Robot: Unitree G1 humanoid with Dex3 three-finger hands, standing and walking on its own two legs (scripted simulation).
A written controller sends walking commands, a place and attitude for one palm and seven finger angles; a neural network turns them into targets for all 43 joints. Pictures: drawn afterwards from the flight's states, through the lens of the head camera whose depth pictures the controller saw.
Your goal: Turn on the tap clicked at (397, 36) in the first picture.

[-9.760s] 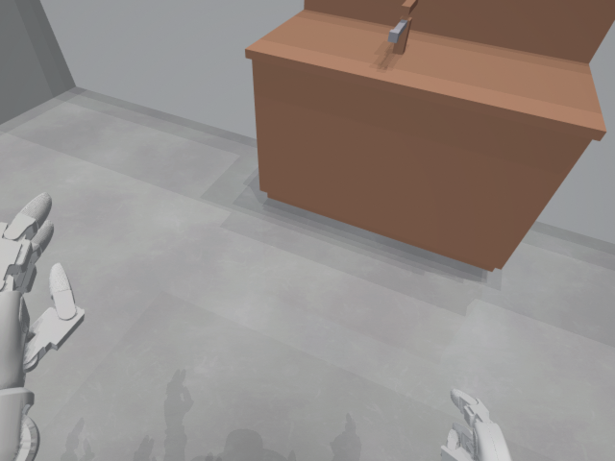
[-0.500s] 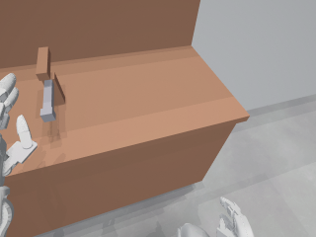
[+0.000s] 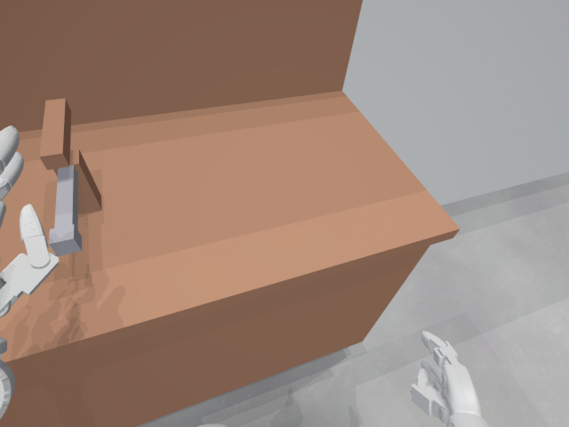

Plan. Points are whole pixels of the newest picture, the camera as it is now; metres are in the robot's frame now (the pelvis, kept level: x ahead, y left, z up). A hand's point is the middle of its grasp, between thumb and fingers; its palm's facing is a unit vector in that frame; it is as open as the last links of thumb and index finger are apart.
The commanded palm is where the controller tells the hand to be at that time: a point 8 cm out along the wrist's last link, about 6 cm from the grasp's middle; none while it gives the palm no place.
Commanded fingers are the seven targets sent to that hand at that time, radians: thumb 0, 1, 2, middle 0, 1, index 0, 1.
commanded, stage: come to a stop and stand still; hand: left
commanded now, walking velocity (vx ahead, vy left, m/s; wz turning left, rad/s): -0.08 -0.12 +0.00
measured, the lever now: (66, 240) +0.31 +0.31 +0.09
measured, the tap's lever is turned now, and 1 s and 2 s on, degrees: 0 0 0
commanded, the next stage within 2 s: look again from close up in 0.90 s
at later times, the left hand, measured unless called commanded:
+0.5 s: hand out of the picture +0.24 +0.30 +0.21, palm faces +0.50 -0.79 -0.36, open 7.4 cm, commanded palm +0.15 +0.29 +0.19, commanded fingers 0.00 0.90 0.90 -0.20 -0.30 -0.20 -0.30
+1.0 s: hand (23, 259) +0.23 +0.28 +0.18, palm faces +0.39 -0.86 -0.34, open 7.4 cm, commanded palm +0.16 +0.32 +0.19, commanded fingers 0.00 0.90 0.90 -0.20 -0.30 -0.20 -0.30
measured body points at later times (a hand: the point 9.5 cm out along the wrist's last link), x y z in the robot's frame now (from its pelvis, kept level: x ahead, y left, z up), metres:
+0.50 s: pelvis -0.01 +0.01 +0.02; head +0.02 +0.03 +0.46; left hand +0.21 +0.34 +0.23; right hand +0.19 -0.22 -0.05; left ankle +0.05 +0.12 -0.72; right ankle +0.01 -0.12 -0.72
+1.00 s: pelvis +0.01 +0.03 +0.02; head +0.02 +0.06 +0.47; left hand +0.20 +0.32 +0.20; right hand +0.21 -0.17 -0.05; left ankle +0.05 +0.12 -0.72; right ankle +0.00 -0.12 -0.72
